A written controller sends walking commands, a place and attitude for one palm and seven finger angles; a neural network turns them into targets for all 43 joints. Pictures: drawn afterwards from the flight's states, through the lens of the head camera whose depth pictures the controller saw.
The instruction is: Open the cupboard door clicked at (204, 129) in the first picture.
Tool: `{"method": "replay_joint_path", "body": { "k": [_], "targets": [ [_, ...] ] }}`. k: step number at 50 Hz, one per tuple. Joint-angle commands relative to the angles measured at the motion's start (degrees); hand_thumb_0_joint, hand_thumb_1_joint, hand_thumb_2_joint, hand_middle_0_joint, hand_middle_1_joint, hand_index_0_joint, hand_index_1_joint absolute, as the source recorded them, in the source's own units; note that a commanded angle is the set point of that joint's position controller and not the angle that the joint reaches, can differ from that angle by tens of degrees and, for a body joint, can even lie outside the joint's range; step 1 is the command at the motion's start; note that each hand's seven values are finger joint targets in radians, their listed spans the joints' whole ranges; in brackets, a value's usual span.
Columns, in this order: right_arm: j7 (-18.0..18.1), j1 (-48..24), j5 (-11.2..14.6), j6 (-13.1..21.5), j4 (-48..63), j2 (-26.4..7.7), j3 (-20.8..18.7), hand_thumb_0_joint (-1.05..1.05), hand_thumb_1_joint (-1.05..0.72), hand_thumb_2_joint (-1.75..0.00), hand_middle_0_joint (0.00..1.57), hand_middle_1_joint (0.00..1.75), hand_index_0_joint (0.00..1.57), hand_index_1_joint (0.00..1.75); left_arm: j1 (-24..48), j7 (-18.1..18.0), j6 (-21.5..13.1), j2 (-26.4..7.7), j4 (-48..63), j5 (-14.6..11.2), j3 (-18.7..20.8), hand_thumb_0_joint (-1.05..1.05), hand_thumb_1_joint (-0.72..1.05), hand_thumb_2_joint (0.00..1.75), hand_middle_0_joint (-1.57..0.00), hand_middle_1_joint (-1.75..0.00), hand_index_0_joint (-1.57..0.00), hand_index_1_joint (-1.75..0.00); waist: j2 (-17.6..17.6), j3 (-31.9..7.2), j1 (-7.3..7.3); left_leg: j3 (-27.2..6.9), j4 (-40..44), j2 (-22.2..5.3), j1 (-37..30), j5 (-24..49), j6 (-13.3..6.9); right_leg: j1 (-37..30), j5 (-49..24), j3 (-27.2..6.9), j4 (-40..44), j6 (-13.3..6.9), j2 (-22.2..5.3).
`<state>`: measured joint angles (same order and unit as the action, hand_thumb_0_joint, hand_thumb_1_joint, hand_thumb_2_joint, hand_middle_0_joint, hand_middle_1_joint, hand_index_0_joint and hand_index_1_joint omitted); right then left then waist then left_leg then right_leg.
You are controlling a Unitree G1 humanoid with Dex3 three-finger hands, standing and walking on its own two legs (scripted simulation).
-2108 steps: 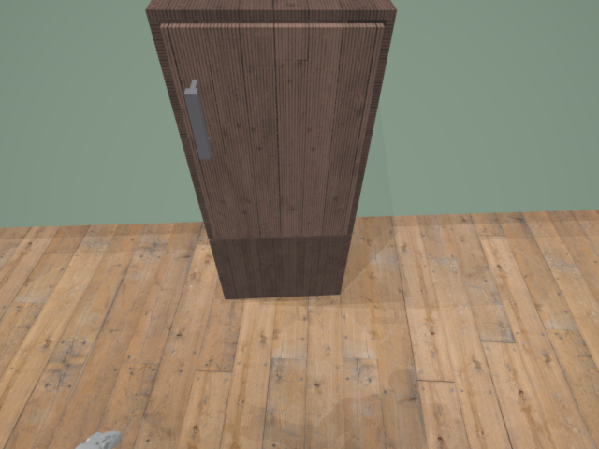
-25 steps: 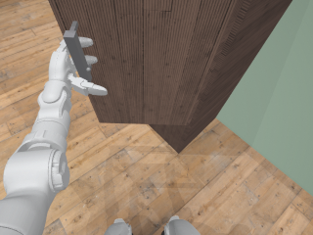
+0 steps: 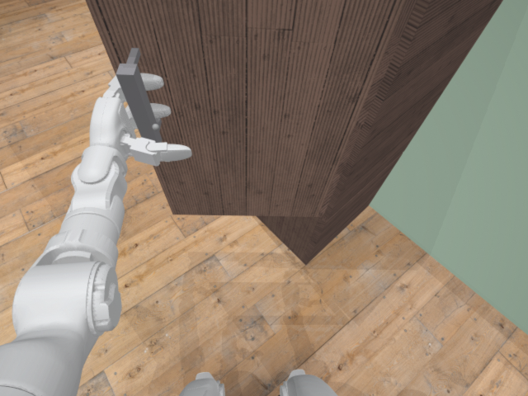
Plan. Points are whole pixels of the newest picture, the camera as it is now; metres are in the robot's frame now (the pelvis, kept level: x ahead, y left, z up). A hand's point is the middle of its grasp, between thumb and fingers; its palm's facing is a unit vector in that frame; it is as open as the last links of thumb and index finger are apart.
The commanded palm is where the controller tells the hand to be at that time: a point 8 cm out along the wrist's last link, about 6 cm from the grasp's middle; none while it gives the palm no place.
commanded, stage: close the thumb around the handle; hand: left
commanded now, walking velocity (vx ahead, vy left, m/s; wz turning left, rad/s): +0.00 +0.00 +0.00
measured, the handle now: (144, 102) +0.55 +0.15 +0.10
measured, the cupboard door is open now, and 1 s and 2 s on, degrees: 48 58 88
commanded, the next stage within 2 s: pull the door open along its arc in 0.48 s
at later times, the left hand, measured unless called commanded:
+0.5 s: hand (154, 125) +0.50 +0.13 +0.10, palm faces -0.08 -1.00 -0.01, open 5.7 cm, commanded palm +0.48 +0.18 +0.10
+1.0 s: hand (156, 161) +0.43 +0.12 +0.10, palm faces -0.10 -0.99 +0.03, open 5.9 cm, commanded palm +0.37 +0.19 +0.10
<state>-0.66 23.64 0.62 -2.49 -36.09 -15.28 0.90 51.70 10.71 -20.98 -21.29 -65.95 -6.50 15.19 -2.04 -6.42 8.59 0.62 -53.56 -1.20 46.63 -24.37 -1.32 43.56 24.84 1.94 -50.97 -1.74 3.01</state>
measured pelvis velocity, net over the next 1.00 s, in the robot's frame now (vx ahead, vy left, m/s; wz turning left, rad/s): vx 0.01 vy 0.00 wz -0.03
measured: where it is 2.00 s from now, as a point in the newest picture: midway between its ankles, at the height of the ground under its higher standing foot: outside the picture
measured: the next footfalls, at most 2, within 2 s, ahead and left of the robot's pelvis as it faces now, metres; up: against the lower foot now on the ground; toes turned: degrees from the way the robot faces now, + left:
none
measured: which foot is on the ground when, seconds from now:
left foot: down 0.00-1.00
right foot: down 0.00-1.00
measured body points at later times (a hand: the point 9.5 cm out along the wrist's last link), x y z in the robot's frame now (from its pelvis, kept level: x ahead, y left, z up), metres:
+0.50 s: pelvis +0.00 +0.00 +0.00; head +0.09 +0.01 +0.44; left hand +0.49 +0.19 +0.10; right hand +0.00 -0.26 -0.12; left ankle +0.01 +0.10 -0.69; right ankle -0.01 -0.10 -0.69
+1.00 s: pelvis +0.01 +0.00 +0.01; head +0.06 +0.00 +0.46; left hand +0.43 +0.18 +0.10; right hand +0.06 -0.25 -0.10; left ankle +0.01 +0.10 -0.69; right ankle -0.01 -0.10 -0.69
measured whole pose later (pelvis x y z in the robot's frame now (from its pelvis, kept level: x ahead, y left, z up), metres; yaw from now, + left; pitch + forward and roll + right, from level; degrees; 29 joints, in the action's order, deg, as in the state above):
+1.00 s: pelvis +0.01 +0.00 +0.01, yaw -2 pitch +14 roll -1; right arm -1.0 23.0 2.1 -4.1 -31.3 -14.6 0.4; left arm 29.0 10.2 -17.5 -13.3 -40.9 -10.8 12.0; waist -1.9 -8.0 5.2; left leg 2.9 -49.4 -1.4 38.9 -24.1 -1.6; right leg 37.1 24.2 -0.6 -47.7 -1.4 3.2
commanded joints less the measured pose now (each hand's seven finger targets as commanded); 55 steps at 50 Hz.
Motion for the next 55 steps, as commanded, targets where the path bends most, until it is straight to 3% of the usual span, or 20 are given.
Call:
{"method": "replay_joint_path", "body": {
  "k": [1,2,4,6,8,14,17,21,23,27,28,30,38,41,43,47,48,50,51,55],
  "targets": [
    [0.9,7.5,0.0,1.0,2.8,-9.5,-3.3,0.0,-0.9,-0.9,0.2,0.3,0.2,0.3,30.0,0.1,-4.2,-10.2,13.0,-0.4,0.2,0.0,0.17,0.59,-0.35,-1.27,-0.35,-1.27,-1.8,-23.9,1.9,-2.8,4.1,0.9,-20.7,20.5,-0.7,-6.1,-22.8,-1.4,6.4,0.6,0.5],
    [1.1,7.7,-0.1,1.1,3.0,-9.6,-3.3,0.0,-0.9,-0.9,0.2,0.3,0.2,0.3,30.4,-0.1,-4.6,-11.2,13.6,-0.6,1.2,0.0,0.23,0.61,-0.35,-1.28,-0.35,-1.28,-2.8,-24.9,1.53,-2.9,3.9,1.0,-21.3,21.5,-0.7,-6.5,-23.2,-1.3,6.0,0.4,0.4],
    [0.9,7.2,-0.1,1.2,2.7,-9.3,-3.2,0.0,-0.9,-0.9,0.2,0.3,0.2,0.3,30.6,0.1,-4.6,-8.8,13.4,-0.3,-1.1,0.0,0.34,0.66,-0.36,-1.29,-0.36,-1.29,-4.2,-24.7,2.01,-3.0,4.0,0.8,-22.5,21.6,-0.5,-4.8,-22.6,-1.2,6.2,0.5,0.4],
    [1.0,7.3,0.0,1.2,2.6,-9.6,-3.3,0.0,-0.9,-0.9,0.2,0.3,0.2,0.3,29.3,0.1,-4.4,-10.3,12.0,-0.5,0.4,0.0,0.45,0.71,-0.37,-1.3,-0.37,-1.3,-1.5,-23.9,1.77,-3.0,4.1,0.8,-21.2,20.2,-0.6,-5.3,-21.6,-1.3,6.5,0.5,0.4],
    [1.0,7.2,-0.1,1.4,2.7,-9.6,-3.2,0.0,-0.9,-0.9,0.2,0.3,0.2,0.3,29.9,0.2,-4.7,-10.7,12.6,-0.6,0.8,0.0,0.56,0.76,-0.38,-1.31,-0.38,-1.31,-2.7,-25.3,1.39,-2.9,4.0,1.0,-21.5,21.0,-0.6,-6.1,-22.7,-1.4,6.2,0.5,0.4],
    [1.3,7.2,0.1,1.3,2.7,-9.8,-3.0,0.0,-0.9,-0.9,0.2,0.3,0.2,0.3,29.8,0.5,-4.1,-11.4,10.5,-0.5,0.8,0.0,0.9,0.9,-0.4,-1.35,-0.4,-1.35,-1.9,-23.2,1.95,-3.1,4.2,0.9,-19.9,19.0,-0.7,-5.1,-20.7,-1.4,6.4,0.6,0.4],
    [1.3,7.4,-0.2,1.5,2.9,-9.7,-3.2,0.0,-0.9,-0.9,0.2,0.3,0.2,0.3,31.6,0.3,-4.4,-10.9,12.3,-0.7,0.7,0.0,0.9,0.9,-0.4,-1.35,-0.4,-1.35,-3.8,-25.1,1.86,-3.1,3.7,1.0,-21.7,20.7,-0.7,-4.7,-21.3,-1.2,5.9,0.3,0.4],
    [1.1,7.3,-0.1,1.3,3.1,-9.6,-3.2,0.0,-0.9,-0.9,0.2,0.3,0.2,0.3,29.7,0.6,-3.9,-10.1,12.0,-0.4,0.0,0.0,0.9,0.9,-0.4,-1.35,-0.4,-1.35,-2.4,-25.7,1.7,-2.9,3.8,1.0,-20.8,20.8,-0.6,-5.9,-22.3,-1.4,6.1,0.6,0.4],
    [1.1,7.5,-0.1,1.2,2.8,-9.9,-3.1,0.0,-0.9,-0.9,0.2,0.3,0.2,0.3,29.0,0.3,-3.7,-12.6,10.6,-0.4,2.1,0.0,0.9,0.9,-0.4,-1.35,-0.4,-1.35,-2.0,-24.6,1.25,-2.8,3.9,1.0,-19.8,20.4,-0.7,-6.2,-22.2,-1.4,6.1,0.5,0.4],
    [1.2,7.5,-0.1,1.2,3.5,-9.6,-3.2,0.0,-0.9,-0.9,0.2,0.3,0.2,0.3,29.6,0.6,-3.9,-11.5,12.4,-0.5,1.3,0.0,0.9,0.9,-0.4,-1.35,-0.4,-1.35,-3.4,-25.3,1.28,-2.7,3.9,1.1,-20.7,21.1,-0.7,-6.6,-22.7,-1.3,6.0,0.3,0.4],
    [1.2,7.6,-0.1,1.1,3.2,-9.8,-3.1,0.0,-0.9,-0.9,0.2,0.3,0.2,0.3,28.9,0.5,-4.1,-13.3,12.4,-0.4,2.8,0.0,0.9,0.9,-0.4,-1.35,-0.4,-1.35,-2.8,-25.8,0.78,-2.7,4.0,0.9,-20.8,21.4,-0.6,-6.9,-23.0,-1.3,6.0,0.4,0.4],
    [1.2,7.3,-0.1,1.1,3.2,-9.5,-3.0,0.0,-0.9,-0.9,0.2,0.3,0.2,0.3,30.3,0.6,-3.8,-11.8,12.2,-0.5,1.2,0.0,0.9,0.9,-0.4,-1.35,-0.4,-1.35,-2.3,-24.6,1.75,-2.5,4.0,1.0,-19.6,20.3,-0.8,-6.9,-22.8,-1.6,6.4,0.7,0.4],
    [0.9,5.9,0.4,0.4,6.1,-9.4,-3.3,0.0,-0.9,-0.9,0.2,0.3,0.2,0.3,16.0,1.5,-3.5,-10.7,16.0,-1.7,2.2,0.0,0.9,0.9,-0.4,-1.35,-0.4,-1.35,-1.6,-26.0,-2.39,-1.9,5.1,1.0,-21.0,23.3,-0.4,-10.2,-25.1,-0.9,5.7,0.2,0.5],
    [0.7,4.5,0.7,0.0,8.1,-8.9,-3.4,0.0,-0.9,-0.9,0.2,0.3,0.2,0.3,8.0,1.8,-2.2,-8.2,19.7,-2.8,1.3,0.0,0.9,0.9,-0.4,-1.35,-0.4,-1.35,1.6,-24.2,-3.64,-0.7,6.2,1.2,-19.3,22.4,-0.8,-13.7,-26.7,-1.0,6.8,0.4,0.5],
    [0.5,3.4,1.0,-0.1,9.4,-8.8,-3.6,0.0,-0.9,-0.9,0.2,0.3,0.2,0.3,1.8,1.6,-1.6,-8.0,24.4,-3.3,1.5,0.0,0.9,0.9,-0.4,-1.35,-0.4,-1.35,1.2,-24.8,-5.05,-0.3,6.7,1.3,-20.2,24.3,-0.8,-15.7,-28.9,-1.0,6.7,0.3,0.3],
    [0.3,0.3,1.6,0.2,12.2,-8.0,-3.5,0.0,-0.9,-0.9,0.2,0.3,0.2,0.3,-11.4,1.4,0.3,-4.8,35.1,-4.8,-0.2,0.0,0.9,0.9,-0.4,-1.35,-0.4,-1.35,1.8,-21.6,-6.89,0.6,8.3,1.5,-19.9,24.6,-1.0,-18.9,-30.6,-0.9,7.6,0.4,0.0],
    [0.2,-1.3,1.6,0.5,12.3,-6.6,-3.2,0.0,-0.9,-0.9,0.2,0.3,0.2,0.3,-13.5,-3.2,1.1,-3.5,38.6,-7.2,4.1,0.0,0.9,0.9,-0.4,-1.35,-0.4,-1.35,2.2,-20.5,-9.96,0.9,9.2,1.3,-18.9,24.3,-0.4,-19.4,-29.3,-0.4,8.1,0.5,0.0],
    [-0.3,-2.7,1.4,1.3,12.9,-6.2,-3.1,0.0,-0.9,-0.9,0.2,0.3,0.2,0.3,-20.6,-8.8,3.1,1.1,42.5,-6.1,1.2,0.0,0.9,0.9,-0.4,-1.35,-0.4,-1.35,3.5,-17.1,-9.4,1.1,10.3,1.4,-18.8,22.2,-0.1,-19.1,-27.2,0.1,8.9,0.8,0.1],
    [-0.4,-3.5,1.1,1.6,13.0,-5.8,-3.1,0.0,-0.9,-0.9,0.2,0.3,0.2,0.3,-21.6,-12.7,3.6,0.7,46.4,-5.9,3.5,0.0,0.9,0.9,-0.4,-1.35,-0.4,-1.35,4.3,-17.1,-10.65,1.1,10.6,1.3,-18.3,21.9,0.1,-20.0,-26.6,0.2,9.0,0.8,-0.2],
    [-0.8,-6.4,-0.3,1.4,13.9,-4.6,-2.8,0.0,-0.9,-0.9,0.2,0.3,0.2,0.3,-30.0,-22.1,5.3,5.4,55.2,0.3,-1.7,0.0,0.9,0.9,-0.4,-1.35,-0.4,-1.35,3.7,-15.2,-10.33,1.3,11.3,1.4,-19.9,21.5,0.2,-20.9,-26.5,-0.2,9.2,0.7,-0.9]
  ]
}}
